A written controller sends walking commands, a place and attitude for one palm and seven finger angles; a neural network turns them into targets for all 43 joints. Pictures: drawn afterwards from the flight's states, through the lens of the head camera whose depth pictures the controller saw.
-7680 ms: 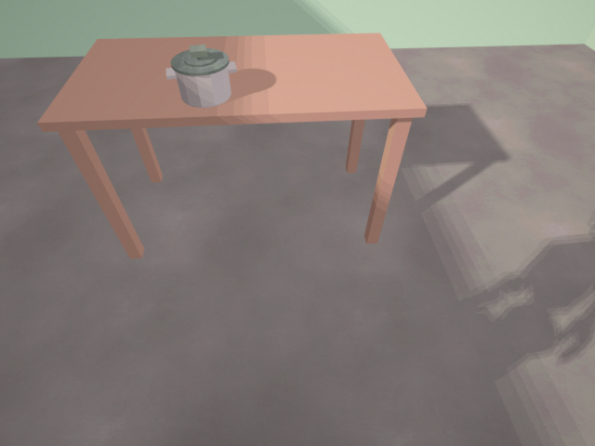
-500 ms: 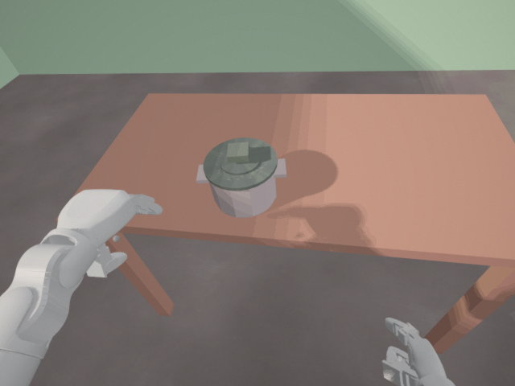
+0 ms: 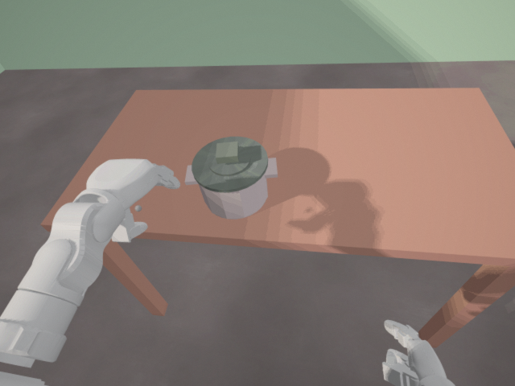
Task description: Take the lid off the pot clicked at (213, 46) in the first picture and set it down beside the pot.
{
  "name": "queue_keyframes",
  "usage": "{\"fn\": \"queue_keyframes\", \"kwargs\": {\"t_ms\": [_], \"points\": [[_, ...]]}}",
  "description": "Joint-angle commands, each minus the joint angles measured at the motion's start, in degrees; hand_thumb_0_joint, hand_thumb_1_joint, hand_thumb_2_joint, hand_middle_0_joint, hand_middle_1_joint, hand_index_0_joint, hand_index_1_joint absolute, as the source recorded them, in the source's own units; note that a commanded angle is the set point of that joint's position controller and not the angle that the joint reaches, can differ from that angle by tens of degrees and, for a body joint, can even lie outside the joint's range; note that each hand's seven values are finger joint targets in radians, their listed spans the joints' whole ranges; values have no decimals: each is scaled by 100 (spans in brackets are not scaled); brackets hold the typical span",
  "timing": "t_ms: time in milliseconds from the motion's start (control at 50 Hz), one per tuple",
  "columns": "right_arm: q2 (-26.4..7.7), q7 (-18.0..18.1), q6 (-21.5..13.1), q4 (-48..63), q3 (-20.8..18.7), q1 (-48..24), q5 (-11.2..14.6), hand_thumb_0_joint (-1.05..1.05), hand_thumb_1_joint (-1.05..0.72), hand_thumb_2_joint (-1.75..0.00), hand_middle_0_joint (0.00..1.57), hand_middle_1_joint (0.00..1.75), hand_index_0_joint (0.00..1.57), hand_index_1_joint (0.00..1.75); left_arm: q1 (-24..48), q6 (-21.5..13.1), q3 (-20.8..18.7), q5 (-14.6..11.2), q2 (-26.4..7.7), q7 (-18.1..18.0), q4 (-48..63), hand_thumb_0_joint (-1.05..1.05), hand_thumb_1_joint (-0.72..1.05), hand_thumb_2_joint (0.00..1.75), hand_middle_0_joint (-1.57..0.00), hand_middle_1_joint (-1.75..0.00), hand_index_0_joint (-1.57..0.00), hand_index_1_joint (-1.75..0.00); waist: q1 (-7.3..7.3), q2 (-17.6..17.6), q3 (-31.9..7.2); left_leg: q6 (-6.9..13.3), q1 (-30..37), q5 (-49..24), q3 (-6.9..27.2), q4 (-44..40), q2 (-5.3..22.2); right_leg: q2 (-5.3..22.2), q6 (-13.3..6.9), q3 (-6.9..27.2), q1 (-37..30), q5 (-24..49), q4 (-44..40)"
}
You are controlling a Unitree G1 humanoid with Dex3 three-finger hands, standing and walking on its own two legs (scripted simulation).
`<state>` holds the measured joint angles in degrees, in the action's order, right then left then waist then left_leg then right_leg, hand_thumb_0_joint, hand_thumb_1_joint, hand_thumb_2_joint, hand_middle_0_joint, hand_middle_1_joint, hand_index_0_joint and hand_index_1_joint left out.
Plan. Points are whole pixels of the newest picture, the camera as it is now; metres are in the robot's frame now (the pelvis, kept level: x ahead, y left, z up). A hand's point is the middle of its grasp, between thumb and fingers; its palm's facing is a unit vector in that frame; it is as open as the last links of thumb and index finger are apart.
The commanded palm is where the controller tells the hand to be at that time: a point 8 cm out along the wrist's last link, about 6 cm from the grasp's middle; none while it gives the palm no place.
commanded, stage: move the open hand above the knob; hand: left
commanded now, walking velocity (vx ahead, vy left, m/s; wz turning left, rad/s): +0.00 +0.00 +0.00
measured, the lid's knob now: (227, 152) +0.55 +0.11 +0.04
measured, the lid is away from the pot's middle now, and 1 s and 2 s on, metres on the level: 0.00 0.00 0.00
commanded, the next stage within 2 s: none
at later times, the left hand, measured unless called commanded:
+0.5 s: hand (174, 176) +0.41 +0.17 +0.11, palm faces -0.26 -0.02 -0.97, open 10.0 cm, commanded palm +0.40 +0.17 +0.18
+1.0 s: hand (206, 148) +0.48 +0.12 +0.12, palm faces -0.30 +0.00 -0.96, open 10.0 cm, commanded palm +0.48 +0.12 +0.18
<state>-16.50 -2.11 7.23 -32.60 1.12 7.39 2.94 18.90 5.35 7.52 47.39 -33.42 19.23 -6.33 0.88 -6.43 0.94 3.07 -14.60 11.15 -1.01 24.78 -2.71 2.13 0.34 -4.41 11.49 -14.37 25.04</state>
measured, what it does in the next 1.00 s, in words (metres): stands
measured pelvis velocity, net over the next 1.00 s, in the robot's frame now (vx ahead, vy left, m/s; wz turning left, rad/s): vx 0.02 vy -0.01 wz -0.02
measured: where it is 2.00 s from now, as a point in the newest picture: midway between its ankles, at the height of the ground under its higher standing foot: outside the picture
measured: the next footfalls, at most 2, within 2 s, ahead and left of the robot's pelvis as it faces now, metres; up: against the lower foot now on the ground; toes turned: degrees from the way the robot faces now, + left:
none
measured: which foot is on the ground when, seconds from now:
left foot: down 0.00-1.00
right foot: down 0.00-1.00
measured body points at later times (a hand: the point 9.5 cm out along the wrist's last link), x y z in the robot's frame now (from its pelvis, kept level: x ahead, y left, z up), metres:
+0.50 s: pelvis +0.01 -0.01 +0.00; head +0.04 -0.06 +0.44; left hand +0.42 +0.17 +0.17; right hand +0.17 -0.26 -0.13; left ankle +0.02 +0.08 -0.74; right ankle -0.01 -0.12 -0.74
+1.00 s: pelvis +0.02 -0.01 +0.00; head +0.05 -0.04 +0.44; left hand +0.49 +0.12 +0.17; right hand +0.12 -0.26 -0.14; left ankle +0.02 +0.08 -0.74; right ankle -0.01 -0.12 -0.74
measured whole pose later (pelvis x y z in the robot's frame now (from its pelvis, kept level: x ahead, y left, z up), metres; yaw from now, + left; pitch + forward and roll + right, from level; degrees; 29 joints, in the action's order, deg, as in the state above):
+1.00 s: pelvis +0.02 -0.01 +0.00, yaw -1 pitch +7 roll +0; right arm -15.9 -0.5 10.1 -37.5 0.6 11.9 4.2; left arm 52.8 9.2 16.3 50.6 -24.4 16.6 -44.7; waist -3.9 -4.7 -2.5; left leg 2.6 -20.9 13.4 -1.9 27.8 -2.2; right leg 1.7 -0.2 -3.3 18.7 -16.9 29.1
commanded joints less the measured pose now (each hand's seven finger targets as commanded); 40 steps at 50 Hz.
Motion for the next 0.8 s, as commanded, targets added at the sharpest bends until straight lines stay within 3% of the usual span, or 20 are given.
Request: {"fn": "queue_keyframes", "kwargs": {"t_ms": [0,20,60,100,180,200,260,300,320,360,400,440,520,600,640,660,700,780], "points": [[-614,30,-227,869,-227,-658,71,0,-90,-90,20,30,20,30,2320,157,-802,55,-1286,-296,812,0,-27,137,-83,-8,-83,-8,-47,430,-1693,-16,932,-1326,399,-105,54,-249,-233,164,-106,1275,-153],[-561,40,-217,873,-182,-692,66,0,-90,-90,20,30,20,30,2549,181,-445,78,-1018,-248,833,0,-27,137,-83,-8,-83,-8,-69,371,-1860,-16,999,-1372,393,-140,28,-232,-215,148,-123,1263,-144],[-585,61,-212,818,-205,-607,69,0,-90,-90,20,30,20,30,2693,207,-517,118,-1147,-282,670,0,-27,137,-83,-8,-83,-8,-79,273,-1854,-23,1049,-1331,428,-114,28,-244,-224,149,-31,1217,-132],[-652,94,-201,754,-220,-519,79,0,-90,-90,20,30,20,30,2748,211,-892,115,-1509,-321,381,0,-27,137,-83,-8,-83,-8,-73,551,-1895,21,926,-1306,381,-45,23,-249,-226,196,-160,1363,-123],[-597,92,-176,740,-207,-516,104,0,-90,-90,20,30,20,30,3046,217,-488,123,-1102,-296,200,0,-27,137,-83,-8,-83,-8,-87,494,-2051,21,980,-1588,353,-4,5,-213,-202,190,-146,1628,-26],[-619,70,-186,775,-230,-499,102,0,-90,-90,20,30,20,30,2954,212,-683,82,-1249,-308,242,0,-27,137,-83,-8,-83,-8,-72,612,-2102,43,964,-1708,359,62,17,-222,-216,207,-240,1773,-4],[-599,62,-141,739,-205,-480,123,0,-90,-90,20,30,20,30,3046,265,-437,114,-1030,-284,-107,0,-27,137,-83,-8,-83,-8,-115,614,-1959,28,868,-1729,298,66,5,-209,-182,194,-141,1855,22],[-654,66,-111,724,-236,-446,129,0,-90,-90,20,30,20,30,3185,296,-637,116,-1239,-322,-169,0,-27,137,-83,-8,-83,-8,-123,715,-1994,58,814,-1713,301,120,14,-221,-197,222,-185,1924,34],[-604,79,-107,735,-193,-472,127,0,-90,-90,20,30,20,30,3357,303,-453,143,-1117,-298,-154,0,-27,137,-83,-8,-83,-8,-121,728,-2144,60,807,-1687,259,88,-20,-195,-171,231,-282,1945,52],[-613,99,-100,723,-212,-446,134,0,-90,-90,20,30,20,30,3527,298,-548,152,-1245,-314,-183,0,-27,137,-83,-8,-83,-8,-121,660,-2196,77,833,-1754,250,134,-24,-188,-171,262,-293,2085,83],[-635,97,-76,688,-225,-396,146,0,-90,-90,20,30,20,30,3534,333,-465,115,-1090,-318,-414,0,-27,137,-83,-8,-83,-8,-190,655,-2053,76,793,-1770,266,179,-13,-205,-185,238,-167,2096,74],[-623,100,-62,680,-227,-382,152,0,-90,-90,20,30,20,30,3770,326,-466,142,-1166,-313,-386,0,-27,137,-83,-8,-83,-8,-162,681,-2248,82,832,-1809,256,171,-11,-193,-167,247,-244,2135,113],[-597,86,-17,628,-229,-338,167,0,-90,-90,20,30,20,30,4163,374,-148,187,-862,-304,-515,0,-27,137,-83,-8,-83,-8,-251,620,-2281,78,923,-1932,283,207,6,-204,-171,225,-67,2101,128],[-647,113,6,558,-249,-228,173,0,-90,-90,20,30,20,30,4325,394,-277,175,-981,-341,-978,0,-27,137,-83,-8,-83,-8,-283,664,-2238,92,832,-1731,269,253,-11,-218,-193,231,-12,2057,114],[-617,126,60,472,-228,-202,197,0,-90,-90,20,30,20,30,4758,428,47,231,-696,-343,-1225,0,-27,137,-83,-8,-83,-8,-351,682,-2182,74,814,-1615,260,212,-2,-227,-183,197,140,1917,126],[-616,134,77,447,-247,-189,194,0,-90,-90,20,30,20,30,5013,438,150,248,-603,-351,-1224,0,-27,137,-83,-8,-83,-8,-391,664,-2220,72,884,-1620,276,208,10,-228,-189,181,227,1865,132],[-638,130,47,480,-269,-138,163,0,-90,-90,20,30,20,30,5198,401,-14,241,-751,-388,-1068,0,-27,137,-83,-8,-83,-8,-356,492,-2557,90,1068,-1910,318,293,6,-230,-220,211,155,2010,173],[-638,179,125,255,-238,45,201,0,-90,-90,20,30,20,30,5530,491,234,312,-471,-414,-2343,0,-27,137,-83,-8,-83,-8,-461,814,-2111,68,675,-1308,244,191,6,-246,-192,167,393,1652,129]]}}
